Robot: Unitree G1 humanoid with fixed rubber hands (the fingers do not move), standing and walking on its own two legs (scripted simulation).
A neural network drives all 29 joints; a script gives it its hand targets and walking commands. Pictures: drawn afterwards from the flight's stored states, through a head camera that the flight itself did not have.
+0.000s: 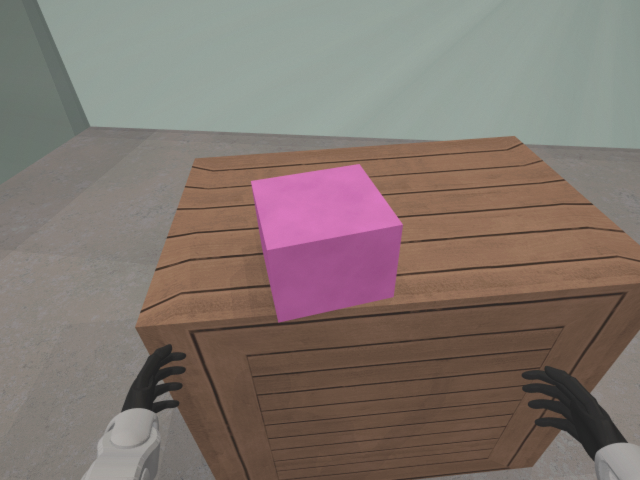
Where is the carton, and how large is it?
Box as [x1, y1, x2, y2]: [251, 164, 402, 322]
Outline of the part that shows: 359,164 251,181 261,244 278,322 393,296 402,224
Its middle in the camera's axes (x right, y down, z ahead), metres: +0.01 +0.00 +0.64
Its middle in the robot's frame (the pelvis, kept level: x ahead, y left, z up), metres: +0.47 +0.02 +0.08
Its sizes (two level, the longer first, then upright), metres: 0.191 0.185 0.148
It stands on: a pedestal, 0.77 m high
